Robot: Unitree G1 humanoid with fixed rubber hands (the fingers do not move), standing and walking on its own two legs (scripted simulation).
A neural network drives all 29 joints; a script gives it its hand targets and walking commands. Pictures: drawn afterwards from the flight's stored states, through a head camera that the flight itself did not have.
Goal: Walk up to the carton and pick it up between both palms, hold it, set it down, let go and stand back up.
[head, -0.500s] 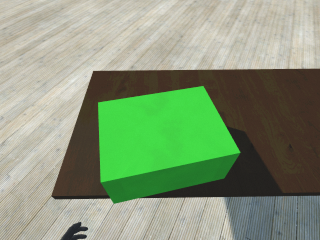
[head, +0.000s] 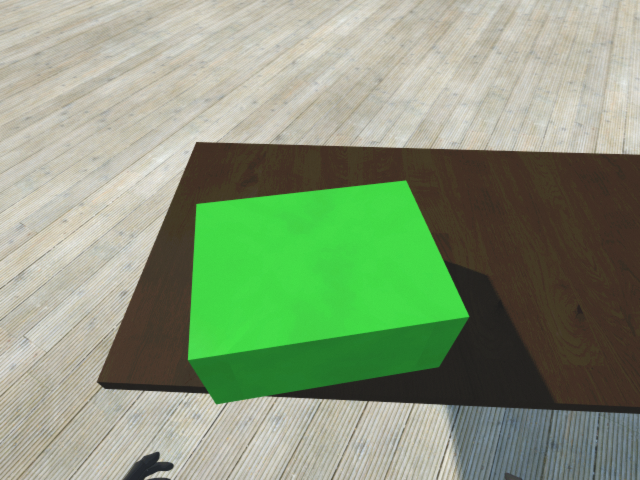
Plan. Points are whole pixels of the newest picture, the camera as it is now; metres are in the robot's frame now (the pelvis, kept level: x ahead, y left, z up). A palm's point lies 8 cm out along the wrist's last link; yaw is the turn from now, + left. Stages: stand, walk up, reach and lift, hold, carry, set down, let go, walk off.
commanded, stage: walk up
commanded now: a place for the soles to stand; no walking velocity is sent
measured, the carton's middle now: (317, 285) +0.38 +0.02 +0.00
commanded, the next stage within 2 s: reach and lift in 0.76 s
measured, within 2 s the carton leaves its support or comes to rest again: neither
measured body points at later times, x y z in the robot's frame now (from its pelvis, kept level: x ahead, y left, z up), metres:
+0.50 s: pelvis +0.00 +0.01 +0.00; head +0.01 +0.02 +0.45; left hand +0.07 +0.28 -0.12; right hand +0.11 -0.24 -0.11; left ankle +0.03 +0.15 -0.73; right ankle -0.02 -0.08 -0.73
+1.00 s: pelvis -0.02 +0.00 +0.00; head +0.00 +0.03 +0.45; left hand +0.16 +0.27 -0.09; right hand +0.15 -0.23 -0.10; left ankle +0.03 +0.15 -0.73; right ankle -0.02 -0.08 -0.73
